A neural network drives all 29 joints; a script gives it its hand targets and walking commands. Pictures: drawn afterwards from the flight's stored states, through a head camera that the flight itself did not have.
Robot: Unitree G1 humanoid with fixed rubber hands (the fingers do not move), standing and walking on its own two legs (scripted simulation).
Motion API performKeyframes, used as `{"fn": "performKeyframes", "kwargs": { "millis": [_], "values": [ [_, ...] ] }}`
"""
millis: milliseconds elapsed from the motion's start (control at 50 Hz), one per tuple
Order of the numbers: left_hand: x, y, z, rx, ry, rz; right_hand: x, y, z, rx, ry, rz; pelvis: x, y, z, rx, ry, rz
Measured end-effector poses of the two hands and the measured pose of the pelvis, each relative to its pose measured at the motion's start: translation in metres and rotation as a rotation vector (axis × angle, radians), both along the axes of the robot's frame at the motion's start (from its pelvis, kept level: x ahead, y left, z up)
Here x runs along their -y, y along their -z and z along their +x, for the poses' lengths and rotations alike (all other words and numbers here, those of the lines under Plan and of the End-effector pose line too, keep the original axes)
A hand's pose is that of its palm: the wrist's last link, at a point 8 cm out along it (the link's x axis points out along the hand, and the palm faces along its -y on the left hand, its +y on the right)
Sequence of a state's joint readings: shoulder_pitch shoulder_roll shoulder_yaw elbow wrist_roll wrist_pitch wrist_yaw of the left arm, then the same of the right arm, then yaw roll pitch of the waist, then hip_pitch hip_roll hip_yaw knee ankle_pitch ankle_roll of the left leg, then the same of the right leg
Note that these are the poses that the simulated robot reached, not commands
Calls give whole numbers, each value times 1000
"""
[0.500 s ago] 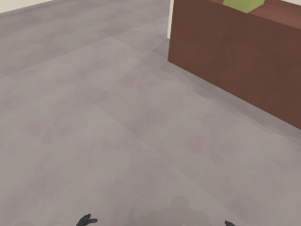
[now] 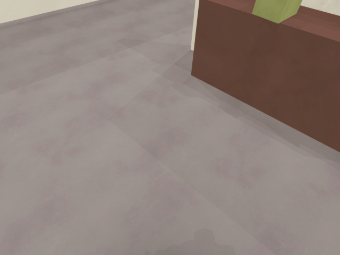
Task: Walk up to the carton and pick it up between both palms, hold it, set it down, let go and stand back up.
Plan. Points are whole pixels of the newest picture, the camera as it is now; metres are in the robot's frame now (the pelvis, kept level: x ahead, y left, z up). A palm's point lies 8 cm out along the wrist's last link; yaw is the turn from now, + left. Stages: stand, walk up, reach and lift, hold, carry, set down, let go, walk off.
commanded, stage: stand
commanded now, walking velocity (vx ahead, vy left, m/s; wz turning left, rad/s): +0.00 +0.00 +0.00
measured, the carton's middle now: out of the picture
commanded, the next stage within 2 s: none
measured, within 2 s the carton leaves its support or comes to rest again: neither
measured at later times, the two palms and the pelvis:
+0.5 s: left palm out of the picture +0.01 +0.22 -0.14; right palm out of the picture -0.01 -0.20 -0.14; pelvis +0.00 +0.00 +0.01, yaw +0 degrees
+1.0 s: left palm out of the picture -0.01 +0.22 -0.14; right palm out of the picture +0.00 -0.20 -0.14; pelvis +0.00 +0.01 +0.01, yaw +0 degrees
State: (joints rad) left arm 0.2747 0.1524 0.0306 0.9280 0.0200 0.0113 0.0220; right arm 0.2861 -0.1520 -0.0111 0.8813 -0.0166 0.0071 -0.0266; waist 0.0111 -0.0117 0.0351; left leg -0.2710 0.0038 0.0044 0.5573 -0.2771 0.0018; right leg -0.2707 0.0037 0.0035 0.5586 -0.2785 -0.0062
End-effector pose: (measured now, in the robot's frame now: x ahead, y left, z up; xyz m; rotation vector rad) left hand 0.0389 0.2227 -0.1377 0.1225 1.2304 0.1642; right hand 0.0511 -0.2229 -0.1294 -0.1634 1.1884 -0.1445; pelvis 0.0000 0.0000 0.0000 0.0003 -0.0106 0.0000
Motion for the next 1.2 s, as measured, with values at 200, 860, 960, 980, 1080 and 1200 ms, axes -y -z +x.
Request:
{"fn": "performKeyframes", "kwargs": {
  "millis": [200,860,960,980,1080,1200],
  "values": [
    [4,1,-17,-60,-6,-13,-4,5,-27,-71,42,11,-2,-3,-4,3,2,-3],
    [15,9,-50,-193,-49,-52,-20,7,-44,-177,71,20,-7,-7,4,12,-1,-5],
    [9,6,-51,-200,-47,-39,-25,9,-49,-192,74,33,-10,-8,5,16,1,-3],
    [8,6,-51,-199,-47,-37,-26,10,-51,-200,76,36,-10,-8,5,16,2,-2],
    [7,6,-47,-198,-35,-35,-32,11,-63,-228,90,50,-11,-8,4,17,7,-3],
    [7,6,-42,-195,-22,-36,-39,10,-75,-250,103,62,-12,-8,3,18,9,-3]
  ]
}}
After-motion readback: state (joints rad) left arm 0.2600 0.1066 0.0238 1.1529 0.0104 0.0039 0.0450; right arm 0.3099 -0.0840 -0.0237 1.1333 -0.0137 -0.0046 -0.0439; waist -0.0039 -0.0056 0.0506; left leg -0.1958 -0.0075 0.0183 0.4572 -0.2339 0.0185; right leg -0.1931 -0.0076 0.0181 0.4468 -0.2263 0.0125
